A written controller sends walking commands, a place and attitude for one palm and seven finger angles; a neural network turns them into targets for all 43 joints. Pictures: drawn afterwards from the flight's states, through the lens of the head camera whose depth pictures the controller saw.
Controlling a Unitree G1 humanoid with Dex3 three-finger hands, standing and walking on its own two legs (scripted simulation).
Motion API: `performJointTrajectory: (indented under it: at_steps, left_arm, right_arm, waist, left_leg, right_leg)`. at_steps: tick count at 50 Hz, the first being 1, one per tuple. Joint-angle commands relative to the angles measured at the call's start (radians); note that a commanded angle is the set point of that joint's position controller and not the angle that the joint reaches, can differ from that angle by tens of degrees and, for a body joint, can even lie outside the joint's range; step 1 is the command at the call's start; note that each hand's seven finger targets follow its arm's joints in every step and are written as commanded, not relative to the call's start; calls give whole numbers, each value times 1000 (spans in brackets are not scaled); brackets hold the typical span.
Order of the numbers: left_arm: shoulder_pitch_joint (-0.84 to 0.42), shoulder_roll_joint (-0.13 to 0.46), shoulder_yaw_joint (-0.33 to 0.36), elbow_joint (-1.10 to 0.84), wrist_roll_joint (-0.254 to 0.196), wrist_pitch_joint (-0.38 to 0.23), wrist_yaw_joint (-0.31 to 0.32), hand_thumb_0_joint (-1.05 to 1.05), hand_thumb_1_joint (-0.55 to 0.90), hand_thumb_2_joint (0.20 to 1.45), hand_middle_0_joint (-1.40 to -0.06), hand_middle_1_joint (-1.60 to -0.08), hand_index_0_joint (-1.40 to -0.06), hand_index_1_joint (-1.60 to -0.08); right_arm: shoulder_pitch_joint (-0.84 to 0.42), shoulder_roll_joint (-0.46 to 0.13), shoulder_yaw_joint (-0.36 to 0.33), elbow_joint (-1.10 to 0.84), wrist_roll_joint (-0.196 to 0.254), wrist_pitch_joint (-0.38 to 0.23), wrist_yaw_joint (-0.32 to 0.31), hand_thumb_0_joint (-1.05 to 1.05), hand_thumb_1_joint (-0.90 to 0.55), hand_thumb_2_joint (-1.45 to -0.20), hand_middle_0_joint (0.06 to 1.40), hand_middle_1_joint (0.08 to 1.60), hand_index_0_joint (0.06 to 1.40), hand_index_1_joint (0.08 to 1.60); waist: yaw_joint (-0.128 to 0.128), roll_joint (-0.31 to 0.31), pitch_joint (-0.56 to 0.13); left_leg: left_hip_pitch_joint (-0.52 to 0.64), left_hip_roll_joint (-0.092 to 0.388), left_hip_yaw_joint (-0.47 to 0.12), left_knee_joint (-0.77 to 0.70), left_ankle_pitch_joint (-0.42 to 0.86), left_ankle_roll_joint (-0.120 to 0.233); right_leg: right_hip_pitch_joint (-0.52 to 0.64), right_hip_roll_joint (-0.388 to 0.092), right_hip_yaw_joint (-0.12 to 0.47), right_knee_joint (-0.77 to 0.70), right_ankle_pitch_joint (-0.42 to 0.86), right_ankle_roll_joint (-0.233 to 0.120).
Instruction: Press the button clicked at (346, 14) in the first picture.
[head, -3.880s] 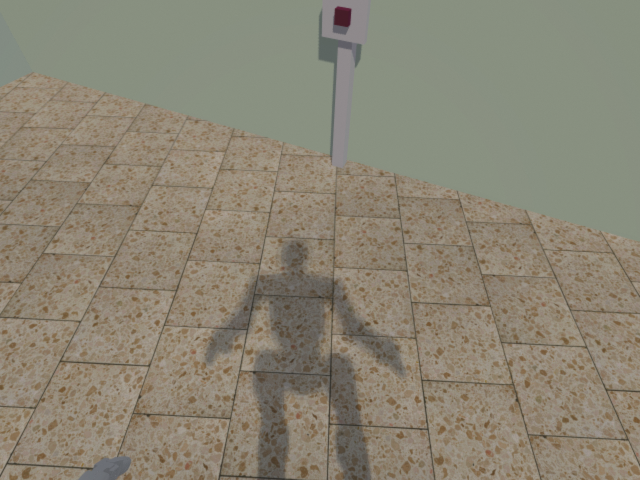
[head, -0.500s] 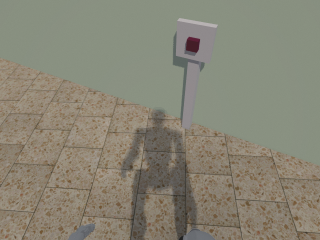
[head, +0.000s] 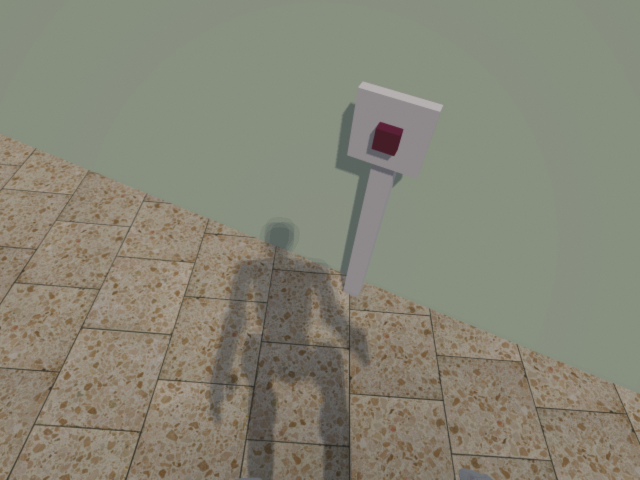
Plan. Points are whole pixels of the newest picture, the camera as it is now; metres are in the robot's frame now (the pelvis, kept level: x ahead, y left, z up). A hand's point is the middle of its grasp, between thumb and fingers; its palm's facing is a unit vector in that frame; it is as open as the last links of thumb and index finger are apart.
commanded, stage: turn to face it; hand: left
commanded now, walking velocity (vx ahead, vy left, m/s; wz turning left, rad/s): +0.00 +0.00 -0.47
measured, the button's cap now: (387, 138) +0.81 -0.06 -0.04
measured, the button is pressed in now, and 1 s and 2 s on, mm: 0 0 0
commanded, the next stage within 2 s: take the last steps up to it in 0.36 s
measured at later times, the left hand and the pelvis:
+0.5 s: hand out of the picture +0.13 +0.13 -0.14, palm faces -0.19 -0.94 -0.30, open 7.4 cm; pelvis -0.01 -0.04 +0.00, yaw -12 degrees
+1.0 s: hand out of the picture +0.03 +0.14 -0.17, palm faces -0.13 -0.98 -0.16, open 7.4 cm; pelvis +0.07 -0.05 +0.00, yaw -14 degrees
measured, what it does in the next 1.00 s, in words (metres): steps on the spot: right foot, then left foot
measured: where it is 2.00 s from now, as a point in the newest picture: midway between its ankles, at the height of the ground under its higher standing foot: (351, 473)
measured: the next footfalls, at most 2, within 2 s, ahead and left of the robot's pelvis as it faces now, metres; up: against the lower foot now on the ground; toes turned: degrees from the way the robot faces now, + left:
right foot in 0.42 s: +0.01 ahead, -0.14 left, +0.00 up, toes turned -17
left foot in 0.98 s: +0.16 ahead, +0.04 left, +0.00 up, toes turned -7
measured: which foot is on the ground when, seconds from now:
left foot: down 0.00-0.42, up 0.44-0.96, down 0.98-1.00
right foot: up 0.00-0.40, down 0.42-1.00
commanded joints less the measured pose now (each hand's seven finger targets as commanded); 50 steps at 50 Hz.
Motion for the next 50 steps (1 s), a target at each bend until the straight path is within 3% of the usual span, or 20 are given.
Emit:
performJointTrajectory:
  at_steps: [1, 3, 5, 13, 17, 19, 20, 21, 22, 23, 24, 25, 28, 33, 41, 45, 47, 48, 49, 50]
  left_arm:
    - [-12, 115, 35, -91, 15, 7, 1, 0, 900, 900, -200, -300, -200, -300]
    - [-6, 98, 37, -96, 16, 16, -6, 0, 900, 900, -200, -300, -200, -300]
    - [7, 86, 36, -104, 13, 26, -7, 0, 900, 900, -200, -300, -200, -300]
    - [-109, 75, 22, -174, 14, 31, -7, 0, 900, 900, -200, -300, -200, -300]
    - [-104, 81, 11, -186, 12, 17, -3, 0, 900, 900, -200, -300, -200, -300]
    - [-30, 113, 15, -165, 14, 3, 0, 0, 900, 900, -200, -300, -200, -300]
    - [-6, 195, 25, -161, 23, -11, 8, 0, 900, 900, -200, -300, -200, -300]
    - [-5, 291, 38, -159, 22, -19, 20, 0, 900, 900, -200, -300, -200, -300]
    - [11, 285, 32, -161, 10, -12, 24, 0, 900, 900, -200, -300, -200, -300]
    - [-42, 251, 29, -165, 11, -11, 28, 0, 900, 900, -200, -300, -200, -300]
    - [-90, 230, 27, -167, 11, -13, 29, 0, 900, 900, -200, -300, -200, -300]
    - [-118, 206, 20, -172, 9, -14, 28, 0, 900, 900, -200, -300, -200, -300]
    - [-106, 172, 11, -163, 6, -36, 19, 0, 900, 900, -200, -300, -200, -300]
    - [23, 157, 9, -97, 7, -64, 12, 0, 900, 900, -200, -300, -200, -300]
    - [83, 166, 10, -32, 15, -78, 10, 0, 900, 900, -200, -300, -200, -300]
    - [73, 169, 9, -6, 12, -78, 8, 0, 900, 900, -200, -300, -200, -300]
    - [52, 155, 6, 2, 7, -74, 5, 0, 900, 900, -200, -300, -200, -300]
    - [53, 130, 1, 0, 5, -72, 2, 0, 900, 900, -200, -300, -200, -300]
    - [57, 87, -8, -9, 1, -70, -4, 0, 900, 900, -200, -300, -200, -300]
    - [36, 51, -18, -37, 0, -72, -9, 0, 900, 900, -200, -300, -200, -300]
  right_arm:
    - [93, -169, -29, -55, -5, 5, -18, 0, -900, -900, 200, 300, 200, 300]
    - [77, -161, -30, -68, -7, 3, -14, 0, -900, -900, 200, 300, 200, 300]
    - [83, -162, -37, -71, -4, 3, -11, 0, -900, -900, 200, 300, 200, 300]
    - [164, -192, -63, -47, -13, 11, 1, 0, -900, -900, 200, 300, 200, 300]
    - [166, -218, -73, -34, -13, 23, 11, 0, -900, -900, 200, 300, 200, 300]
    - [152, -214, -74, -36, -5, 28, 17, 0, -900, -900, 200, 300, 200, 300]
    - [172, -164, -65, -46, 5, 33, 22, 0, -900, -900, 200, 300, 200, 300]
    - [133, -94, -41, -88, 5, 42, 29, 0, -900, -900, 200, 300, 200, 300]
    - [96, -123, -43, -92, 4, 57, 18, 0, -900, -900, 200, 300, 200, 300]
    - [105, -118, -45, -75, 4, 68, 18, 0, -900, -900, 200, 300, 200, 300]
    - [118, -119, -43, -60, -3, 71, 19, 0, -900, -900, 200, 300, 200, 300]
    - [145, -132, -45, -43, -10, 69, 23, 0, -900, -900, 200, 300, 200, 300]
    - [190, -128, -46, -13, -20, 46, 34, 0, -900, -900, 200, 300, 200, 300]
    - [144, -114, -43, -17, -19, 23, 38, 0, -900, -900, 200, 300, 200, 300]
    - [77, -99, -38, -31, -7, 2, 47, 0, -900, -900, 200, 300, 200, 300]
    - [96, -91, -30, -23, -3, -11, 46, 0, -900, -900, 200, 300, 200, 300]
    - [171, -93, -28, 7, -1, -19, 40, 0, -900, -900, 200, 300, 200, 300]
    - [238, -114, -30, 33, -1, -27, 31, 0, -900, -900, 200, 300, 200, 300]
    - [334, -181, -45, 60, -9, -36, 20, 0, -900, -900, 200, 300, 200, 300]
    - [425, -259, -62, 73, -15, -31, 18, 0, -900, -900, 200, 300, 200, 300]
  waist:
    - [-59, 225, -25]
    - [-50, 174, -25]
    - [-47, 179, -54]
    - [-97, 210, -84]
    - [-87, 235, -97]
    - [-43, 156, -129]
    - [-34, -55, -144]
    - [-24, -283, -101]
    - [-2, -186, -99]
    - [-29, -173, -71]
    - [-46, -204, -43]
    - [-62, -171, -22]
    - [-72, -95, -24]
    - [-26, -66, -9]
    - [-10, -63, 29]
    - [-43, -55, 37]
    - [-86, -26, 42]
    - [-110, 42, 18]
    - [-148, 215, -16]
    - [-166, 382, -37]
  left_leg:
    - [121, 342, -251, -293, 318, 106]
    - [109, 293, -161, -297, 309, 88]
    - [125, 268, -100, -299, 280, 85]
    - [208, 312, -66, -266, 329, 122]
    - [188, 316, -52, -200, 328, 101]
    - [118, 266, 11, -80, 236, 30]
    - [-14, 186, 75, 85, 21, -41]
    - [-215, 73, 58, 261, -352, -89]
    - [-190, 70, -57, 366, -367, -78]
    - [-181, 76, -92, 425, -306, -71]
    - [-213, 65, -104, 472, -260, -74]
    - [-234, 63, -117, 501, -197, -78]
    - [-235, 56, -97, 464, -93, -91]
    - [-261, 51, -88, 325, -109, -90]
    - [-218, 33, -95, 167, -146, -57]
    - [-75, 15, -69, 25, -78, -44]
    - [117, -10, -35, -99, 5, -37]
    - [257, -5, -51, -151, -9, -27]
    - [391, 138, -252, -229, -123, 28]
    - [421, 350, -519, -381, -220, 123]
  right_leg:
    - [-234, -76, 39, 430, -68, 38]
    - [-237, -83, 34, 463, 29, 53]
    - [-229, -85, 18, 456, 70, 61]
    - [-172, -100, -34, 148, 22, 64]
    - [-61, -75, -58, -58, 60, 37]
    - [102, -73, -62, -287, 283, 23]
    - [212, -218, 113, -411, 427, -20]
    - [212, -420, 356, -452, 651, -121]
    - [136, -435, 320, -435, 662, -191]
    - [64, -377, 267, -460, 502, -188]
    - [56, -341, 283, -491, 360, -179]
    - [61, -312, 249, -506, 264, -162]
    - [109, -258, 183, -509, 250, -136]
    - [218, -285, 253, -536, 220, -181]
    - [230, -320, 319, -567, 156, -211]
    - [156, -293, 260, -521, 197, -180]
    - [32, -241, 200, -456, 163, -139]
    - [-51, -189, 150, -354, 182, -112]
    - [-191, -97, 71, -135, 146, -71]
    - [-320, -12, -69, 145, -65, -25]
